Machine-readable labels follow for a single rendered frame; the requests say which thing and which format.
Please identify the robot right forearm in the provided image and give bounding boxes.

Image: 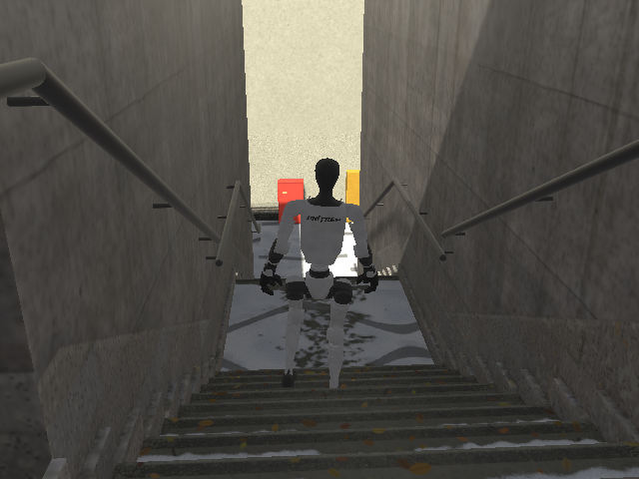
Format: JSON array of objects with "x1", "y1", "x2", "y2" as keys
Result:
[{"x1": 359, "y1": 244, "x2": 376, "y2": 277}]

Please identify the robot head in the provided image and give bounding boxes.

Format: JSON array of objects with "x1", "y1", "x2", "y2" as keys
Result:
[{"x1": 308, "y1": 158, "x2": 342, "y2": 207}]

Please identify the robot torso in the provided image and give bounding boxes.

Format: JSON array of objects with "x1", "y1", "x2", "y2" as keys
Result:
[{"x1": 301, "y1": 196, "x2": 346, "y2": 299}]

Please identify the right robot upper arm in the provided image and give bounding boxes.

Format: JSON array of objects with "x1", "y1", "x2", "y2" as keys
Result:
[{"x1": 345, "y1": 203, "x2": 369, "y2": 258}]

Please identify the robot left hand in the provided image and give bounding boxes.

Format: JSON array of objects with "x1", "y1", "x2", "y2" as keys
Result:
[{"x1": 260, "y1": 272, "x2": 283, "y2": 295}]

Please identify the robot right hand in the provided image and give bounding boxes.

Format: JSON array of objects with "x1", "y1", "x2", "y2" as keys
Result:
[{"x1": 356, "y1": 272, "x2": 378, "y2": 293}]

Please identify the left robot upper arm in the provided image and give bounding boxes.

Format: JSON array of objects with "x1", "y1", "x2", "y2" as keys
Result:
[{"x1": 274, "y1": 200, "x2": 305, "y2": 254}]

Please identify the robot left forearm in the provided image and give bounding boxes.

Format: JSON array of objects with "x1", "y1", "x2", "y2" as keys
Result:
[{"x1": 263, "y1": 239, "x2": 284, "y2": 276}]

